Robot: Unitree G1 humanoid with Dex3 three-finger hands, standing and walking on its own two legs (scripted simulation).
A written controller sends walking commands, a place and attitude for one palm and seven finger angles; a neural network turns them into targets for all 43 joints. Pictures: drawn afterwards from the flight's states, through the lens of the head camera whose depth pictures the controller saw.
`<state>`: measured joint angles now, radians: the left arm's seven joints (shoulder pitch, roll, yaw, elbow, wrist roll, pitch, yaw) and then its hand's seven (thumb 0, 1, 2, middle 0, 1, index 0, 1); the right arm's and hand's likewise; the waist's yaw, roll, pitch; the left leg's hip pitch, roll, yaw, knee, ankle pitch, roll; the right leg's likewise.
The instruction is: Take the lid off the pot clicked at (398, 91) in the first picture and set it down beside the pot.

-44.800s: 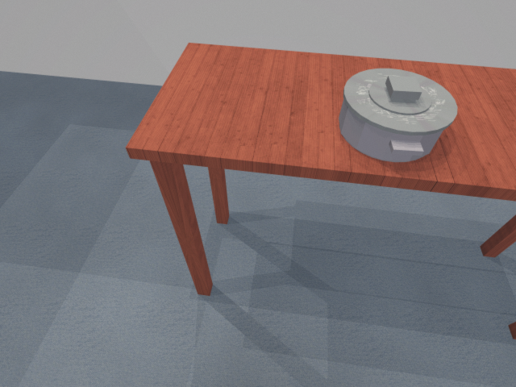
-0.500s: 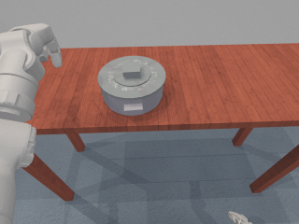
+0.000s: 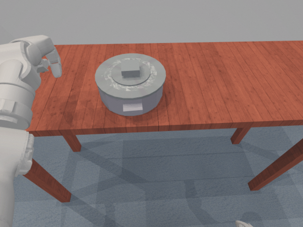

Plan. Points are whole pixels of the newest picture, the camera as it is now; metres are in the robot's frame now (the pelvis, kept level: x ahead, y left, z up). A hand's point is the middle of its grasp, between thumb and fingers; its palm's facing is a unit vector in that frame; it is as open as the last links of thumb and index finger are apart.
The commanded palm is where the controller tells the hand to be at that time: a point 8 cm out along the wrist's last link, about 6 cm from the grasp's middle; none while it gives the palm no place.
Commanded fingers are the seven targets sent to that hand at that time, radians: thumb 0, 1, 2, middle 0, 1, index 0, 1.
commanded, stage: lower the lid onto the table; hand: left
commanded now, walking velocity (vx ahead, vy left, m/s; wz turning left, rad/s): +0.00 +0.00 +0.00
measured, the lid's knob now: (130, 67) +0.52 +0.05 +0.15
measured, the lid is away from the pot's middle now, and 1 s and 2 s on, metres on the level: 0.00 0.00 0.00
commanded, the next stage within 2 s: open the fingers wide in 1.56 s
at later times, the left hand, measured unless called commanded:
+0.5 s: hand (45, 85) +0.44 +0.27 +0.15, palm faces -0.37 -0.11 -0.92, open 3.1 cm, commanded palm +0.44 +0.26 +0.21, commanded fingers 0.00 0.97 0.67 -1.02 -1.19 -1.28 -1.13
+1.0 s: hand (47, 96) +0.44 +0.28 +0.11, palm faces -0.47 -0.12 -0.88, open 3.1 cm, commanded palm +0.44 +0.27 +0.18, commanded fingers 0.00 0.97 0.67 -1.02 -1.19 -1.28 -1.13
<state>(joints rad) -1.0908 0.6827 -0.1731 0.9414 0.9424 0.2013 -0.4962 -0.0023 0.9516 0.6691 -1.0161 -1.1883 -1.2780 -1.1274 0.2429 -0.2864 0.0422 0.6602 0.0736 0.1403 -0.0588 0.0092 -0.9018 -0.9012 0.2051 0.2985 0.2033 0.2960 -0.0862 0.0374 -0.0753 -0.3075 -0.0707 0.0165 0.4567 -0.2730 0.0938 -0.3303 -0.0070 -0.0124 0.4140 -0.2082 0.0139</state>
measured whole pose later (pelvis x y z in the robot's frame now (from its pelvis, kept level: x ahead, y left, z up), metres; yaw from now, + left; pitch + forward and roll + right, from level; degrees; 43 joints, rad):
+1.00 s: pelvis -0.01 +0.01 +0.00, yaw +0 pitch +8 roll -2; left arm -1.03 0.66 -0.19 1.11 0.94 0.09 -0.44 0.00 0.96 0.67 -1.01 -1.19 -1.27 -1.13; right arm 0.29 -0.28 0.03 0.68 0.08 0.17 -0.05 0.01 -0.90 -0.90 0.21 0.30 0.20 0.30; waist -0.10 0.03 -0.08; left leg -0.37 -0.08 0.02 0.52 -0.30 0.11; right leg -0.38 -0.01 -0.01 0.45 -0.22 0.02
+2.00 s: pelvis +0.01 +0.00 -0.01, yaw -1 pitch +13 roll -3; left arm -0.97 0.69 -0.07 1.00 0.99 -0.07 -0.31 0.00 0.73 0.67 -0.89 -1.13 -1.08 -1.06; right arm 0.30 -0.28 0.01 0.67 0.07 0.21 -0.07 0.01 -0.90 -0.90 0.21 0.30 0.20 0.30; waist -0.11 0.04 -0.10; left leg -0.47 -0.05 0.02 0.59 -0.34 0.10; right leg -0.48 0.01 -0.01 0.50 -0.24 0.01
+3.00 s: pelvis -0.01 +0.02 -0.01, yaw -1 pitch +11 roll -3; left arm -1.01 0.69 -0.13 1.07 0.98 -0.04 -0.32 0.00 -0.12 0.88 -0.48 -0.63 -0.48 -0.64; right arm 0.30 -0.27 0.02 0.68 0.08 0.21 -0.06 0.01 -0.90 -0.90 0.21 0.30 0.20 0.30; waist -0.10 0.03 -0.10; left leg -0.46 -0.07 0.02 0.60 -0.33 0.12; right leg -0.46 0.00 0.00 0.50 -0.23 0.00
